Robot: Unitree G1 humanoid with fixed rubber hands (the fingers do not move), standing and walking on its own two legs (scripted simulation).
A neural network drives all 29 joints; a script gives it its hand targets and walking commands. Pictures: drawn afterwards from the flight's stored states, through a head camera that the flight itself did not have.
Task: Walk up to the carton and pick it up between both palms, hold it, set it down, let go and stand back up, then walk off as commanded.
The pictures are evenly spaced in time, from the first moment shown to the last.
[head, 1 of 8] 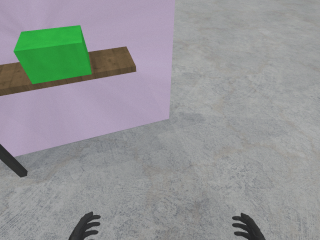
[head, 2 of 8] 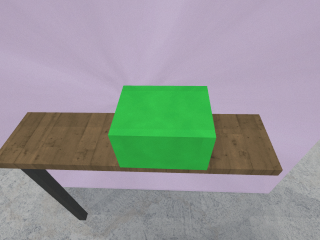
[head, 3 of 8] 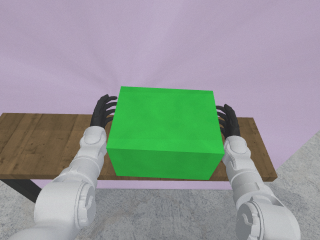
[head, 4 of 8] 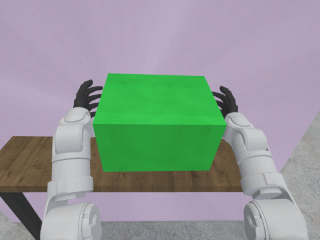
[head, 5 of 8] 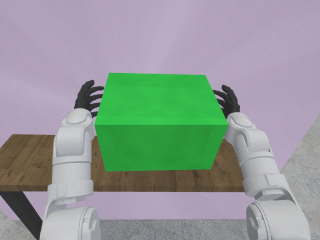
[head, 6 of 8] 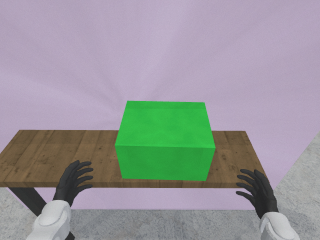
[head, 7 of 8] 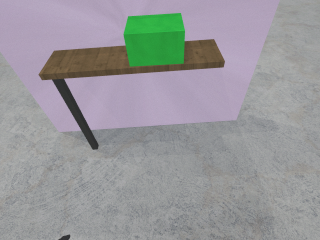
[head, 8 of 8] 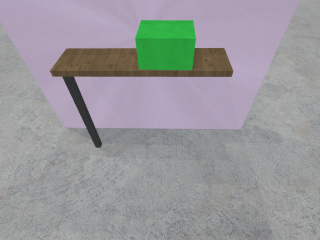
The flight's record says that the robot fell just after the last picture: no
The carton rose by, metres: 0.17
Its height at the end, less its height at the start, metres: +0.00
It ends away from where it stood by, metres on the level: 0.03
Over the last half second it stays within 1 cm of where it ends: yes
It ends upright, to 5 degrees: yes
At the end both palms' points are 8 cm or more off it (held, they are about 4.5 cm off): yes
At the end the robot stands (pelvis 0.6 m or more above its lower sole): yes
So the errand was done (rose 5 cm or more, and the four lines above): yes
